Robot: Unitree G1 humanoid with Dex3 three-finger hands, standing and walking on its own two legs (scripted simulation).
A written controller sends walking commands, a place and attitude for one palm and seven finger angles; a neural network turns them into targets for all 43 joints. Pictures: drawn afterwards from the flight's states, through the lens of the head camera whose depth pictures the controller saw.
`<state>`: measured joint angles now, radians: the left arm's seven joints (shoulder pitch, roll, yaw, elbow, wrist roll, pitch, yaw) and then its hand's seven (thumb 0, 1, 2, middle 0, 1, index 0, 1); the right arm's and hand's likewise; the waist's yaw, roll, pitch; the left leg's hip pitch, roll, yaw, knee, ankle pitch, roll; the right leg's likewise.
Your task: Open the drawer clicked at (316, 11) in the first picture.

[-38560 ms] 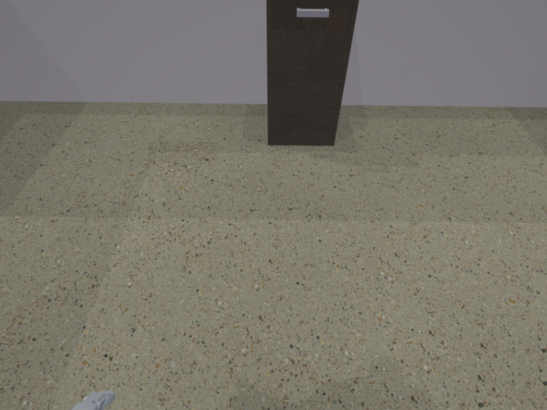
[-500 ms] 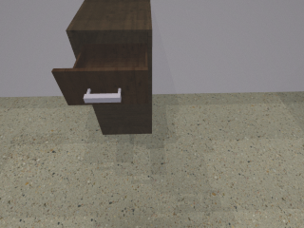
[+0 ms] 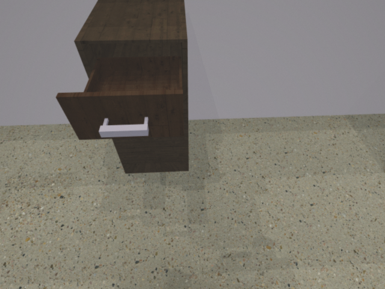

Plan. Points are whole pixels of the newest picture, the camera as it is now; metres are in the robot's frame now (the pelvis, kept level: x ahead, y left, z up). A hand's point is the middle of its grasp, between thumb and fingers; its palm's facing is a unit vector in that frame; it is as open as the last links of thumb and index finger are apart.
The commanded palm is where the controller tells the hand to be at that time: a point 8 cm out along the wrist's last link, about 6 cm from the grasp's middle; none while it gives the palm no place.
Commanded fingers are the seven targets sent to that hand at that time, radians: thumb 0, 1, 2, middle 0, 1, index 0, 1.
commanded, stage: look to check the result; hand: left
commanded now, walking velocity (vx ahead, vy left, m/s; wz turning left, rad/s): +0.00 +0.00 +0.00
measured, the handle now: (125, 125) +0.56 +0.23 -0.03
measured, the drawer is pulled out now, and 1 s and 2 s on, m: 0.30 0.30 0.30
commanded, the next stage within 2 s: stand and wait in 0.46 s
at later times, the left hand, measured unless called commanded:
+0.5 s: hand out of the picture +0.09 +0.24 -0.15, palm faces -0.02 -0.94 -0.35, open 7.4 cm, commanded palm none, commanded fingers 0.00 0.90 0.90 -0.20 -0.30 -0.20 -0.30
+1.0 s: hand out of the picture +0.11 +0.23 -0.16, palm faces -0.03 -0.94 -0.33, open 7.4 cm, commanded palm none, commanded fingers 0.00 0.90 0.90 -0.20 -0.30 -0.20 -0.30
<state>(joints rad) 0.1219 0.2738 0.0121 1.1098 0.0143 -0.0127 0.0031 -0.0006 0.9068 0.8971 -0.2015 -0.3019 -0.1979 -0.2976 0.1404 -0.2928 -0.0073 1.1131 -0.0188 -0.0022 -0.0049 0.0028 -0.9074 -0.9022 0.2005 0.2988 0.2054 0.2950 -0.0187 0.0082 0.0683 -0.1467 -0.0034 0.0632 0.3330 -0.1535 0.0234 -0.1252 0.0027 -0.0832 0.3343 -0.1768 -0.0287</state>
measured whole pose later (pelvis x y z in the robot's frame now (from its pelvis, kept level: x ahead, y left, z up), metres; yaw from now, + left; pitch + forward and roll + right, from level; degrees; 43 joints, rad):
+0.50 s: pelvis +0.02 -0.01 +0.00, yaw +0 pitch -2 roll +0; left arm 0.11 0.32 0.02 1.13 0.01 -0.01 0.01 0.00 0.91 0.90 -0.20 -0.30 -0.20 -0.30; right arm 0.10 -0.32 0.00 1.11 -0.02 0.00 0.00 0.00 -0.91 -0.90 0.20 0.30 0.21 0.30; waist -0.01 0.02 0.06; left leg -0.10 0.00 0.06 0.29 -0.16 0.01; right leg -0.07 0.01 -0.09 0.29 -0.19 -0.03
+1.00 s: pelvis +0.03 -0.01 +0.00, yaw +0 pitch -2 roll +0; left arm 0.11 0.31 0.01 1.12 0.01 -0.02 0.01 0.00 0.91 0.90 -0.20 -0.30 -0.20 -0.30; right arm 0.11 -0.32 0.00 1.12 -0.02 0.01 0.00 0.00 -0.91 -0.90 0.20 0.30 0.21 0.30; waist -0.02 0.01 0.07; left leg -0.09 0.02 0.06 0.29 -0.18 0.00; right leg -0.06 0.03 -0.08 0.27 -0.19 -0.04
